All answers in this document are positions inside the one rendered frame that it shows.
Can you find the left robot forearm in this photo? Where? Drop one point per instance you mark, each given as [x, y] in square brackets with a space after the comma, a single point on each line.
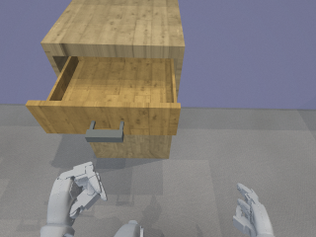
[57, 230]

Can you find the drawer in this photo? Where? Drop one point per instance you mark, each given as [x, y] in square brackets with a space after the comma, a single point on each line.
[139, 91]

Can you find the cabinet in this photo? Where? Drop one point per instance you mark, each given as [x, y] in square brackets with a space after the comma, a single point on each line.
[120, 28]

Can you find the right robot hand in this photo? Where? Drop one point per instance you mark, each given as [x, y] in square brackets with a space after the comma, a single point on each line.
[256, 220]

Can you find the robot left thigh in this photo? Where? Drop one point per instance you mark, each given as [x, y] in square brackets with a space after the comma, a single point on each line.
[130, 230]

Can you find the robot left shin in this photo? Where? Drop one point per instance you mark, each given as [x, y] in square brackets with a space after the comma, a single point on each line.
[132, 222]

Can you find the left robot hand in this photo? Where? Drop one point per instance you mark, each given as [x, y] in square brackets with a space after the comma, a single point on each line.
[62, 208]

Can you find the handle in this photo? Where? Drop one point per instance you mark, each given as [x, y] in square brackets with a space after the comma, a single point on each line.
[105, 135]

